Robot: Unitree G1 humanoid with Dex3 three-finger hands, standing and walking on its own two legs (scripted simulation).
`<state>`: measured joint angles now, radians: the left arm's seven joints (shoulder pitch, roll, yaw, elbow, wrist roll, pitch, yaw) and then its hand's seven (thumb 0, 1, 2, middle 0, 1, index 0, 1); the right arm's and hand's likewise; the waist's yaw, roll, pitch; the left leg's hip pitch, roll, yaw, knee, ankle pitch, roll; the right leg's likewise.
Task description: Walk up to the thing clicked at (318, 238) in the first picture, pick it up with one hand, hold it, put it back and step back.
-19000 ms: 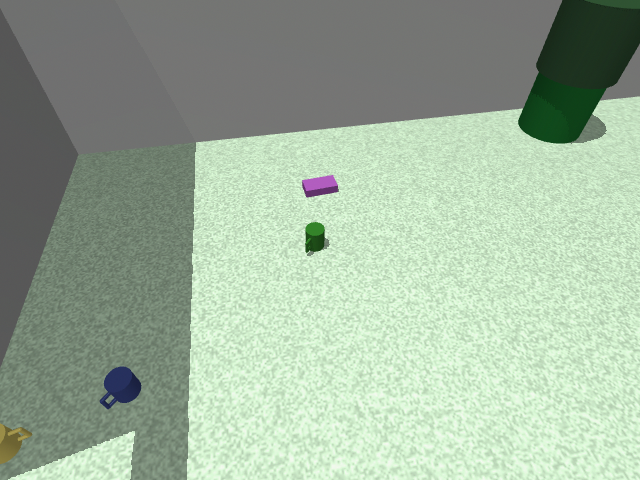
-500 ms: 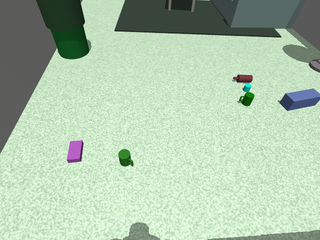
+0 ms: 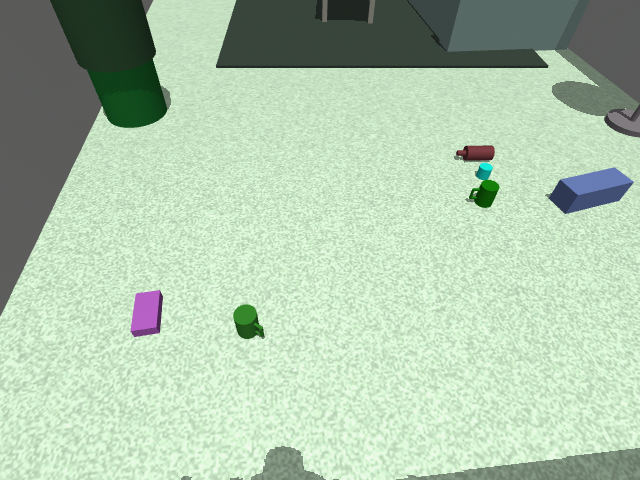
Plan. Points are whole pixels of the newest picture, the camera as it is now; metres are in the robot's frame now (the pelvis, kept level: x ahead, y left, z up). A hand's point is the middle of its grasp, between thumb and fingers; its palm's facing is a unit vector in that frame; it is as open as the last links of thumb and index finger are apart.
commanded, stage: stand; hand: left
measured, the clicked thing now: (250, 324) +0.75 +0.23 -0.73
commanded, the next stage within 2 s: walk up in 0.92 s
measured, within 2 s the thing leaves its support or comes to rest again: neither
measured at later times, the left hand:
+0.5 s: hand out of the picture +0.06 +0.24 -0.15, palm faces -0.04 -0.94 -0.35, open 7.4 cm
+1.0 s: hand out of the picture +0.08 +0.25 -0.15, palm faces -0.03 -0.94 -0.35, open 7.4 cm
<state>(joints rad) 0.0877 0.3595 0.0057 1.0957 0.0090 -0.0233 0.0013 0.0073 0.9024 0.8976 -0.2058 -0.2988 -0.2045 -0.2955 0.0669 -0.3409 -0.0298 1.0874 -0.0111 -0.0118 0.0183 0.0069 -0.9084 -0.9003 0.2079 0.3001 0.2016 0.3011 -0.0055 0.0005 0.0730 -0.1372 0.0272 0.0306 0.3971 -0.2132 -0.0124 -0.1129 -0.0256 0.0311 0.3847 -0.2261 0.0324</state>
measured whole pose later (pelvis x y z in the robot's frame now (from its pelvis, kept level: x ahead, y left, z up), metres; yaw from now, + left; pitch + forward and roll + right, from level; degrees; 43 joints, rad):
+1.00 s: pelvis +0.01 -0.01 +0.00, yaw +0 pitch -2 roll +0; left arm 0.16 0.36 0.02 1.09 0.02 -0.03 -0.03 0.01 0.90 0.90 -0.21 -0.30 -0.21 -0.30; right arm 0.15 -0.37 -0.04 1.10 -0.03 -0.02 0.04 0.01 -0.91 -0.90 0.21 0.30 0.20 0.30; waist 0.00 0.01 0.03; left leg -0.15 0.04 0.03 0.45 -0.35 0.01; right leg -0.13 -0.01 0.03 0.42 -0.31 -0.01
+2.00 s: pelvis +0.27 +0.04 -0.03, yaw -4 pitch -3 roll -1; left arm 0.24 0.40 0.04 0.85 0.01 -0.01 -0.01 0.01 0.90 0.90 -0.21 -0.30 -0.21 -0.30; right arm 0.29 -0.40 -0.07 0.91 -0.02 -0.02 0.01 0.01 -0.91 -0.90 0.21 0.30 0.20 0.30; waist 0.01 0.00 0.14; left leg -0.36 0.04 0.00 0.64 -0.22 -0.01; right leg -0.29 -0.02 -0.02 0.68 -0.33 0.01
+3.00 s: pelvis +0.28 +0.04 +0.00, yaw -5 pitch -2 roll -1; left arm 0.07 0.35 0.01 1.12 0.00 0.00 -0.01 0.01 0.90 0.90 -0.21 -0.30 -0.20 -0.30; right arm 0.12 -0.35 -0.01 1.14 -0.01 -0.02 0.01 0.01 -0.91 -0.90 0.21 0.30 0.20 0.30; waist -0.03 -0.02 0.07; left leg -0.22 0.05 0.04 0.36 -0.10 -0.02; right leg -0.06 -0.02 0.02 0.35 -0.25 0.03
